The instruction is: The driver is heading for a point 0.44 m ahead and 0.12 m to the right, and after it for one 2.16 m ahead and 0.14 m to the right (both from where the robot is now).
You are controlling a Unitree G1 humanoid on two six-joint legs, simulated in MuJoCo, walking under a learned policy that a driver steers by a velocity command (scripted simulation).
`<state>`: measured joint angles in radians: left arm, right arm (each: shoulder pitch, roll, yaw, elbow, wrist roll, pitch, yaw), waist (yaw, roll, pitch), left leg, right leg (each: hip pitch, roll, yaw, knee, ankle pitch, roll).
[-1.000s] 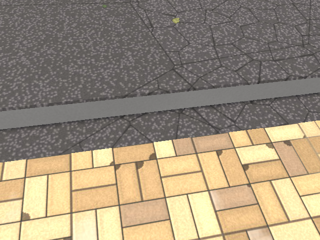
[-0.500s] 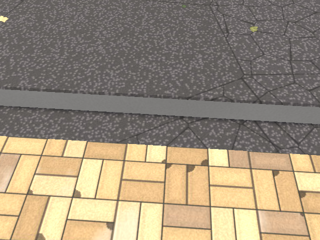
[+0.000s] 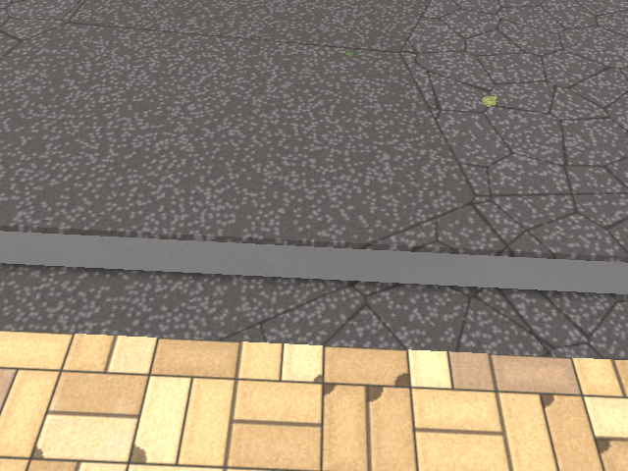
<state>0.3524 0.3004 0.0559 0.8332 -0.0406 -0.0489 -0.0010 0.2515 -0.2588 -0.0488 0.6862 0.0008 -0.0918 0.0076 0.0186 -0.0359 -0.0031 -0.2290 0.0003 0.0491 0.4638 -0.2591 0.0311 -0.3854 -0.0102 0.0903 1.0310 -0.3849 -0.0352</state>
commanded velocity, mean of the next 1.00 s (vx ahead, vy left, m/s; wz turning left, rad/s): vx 0.18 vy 0.00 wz -0.43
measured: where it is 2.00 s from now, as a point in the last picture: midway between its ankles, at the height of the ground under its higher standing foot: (388, 361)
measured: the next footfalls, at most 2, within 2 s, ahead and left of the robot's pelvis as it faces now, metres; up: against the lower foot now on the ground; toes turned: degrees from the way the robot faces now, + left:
right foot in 0.32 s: +0.28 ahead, -0.13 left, +0.00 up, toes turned -12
left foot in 0.78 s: +0.33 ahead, +0.09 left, +0.00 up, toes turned -32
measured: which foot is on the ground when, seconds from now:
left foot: down 0.00-0.34, up 0.36-0.76, down 0.78-1.00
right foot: up 0.00-0.30, down 0.32-0.78, up 0.80-1.00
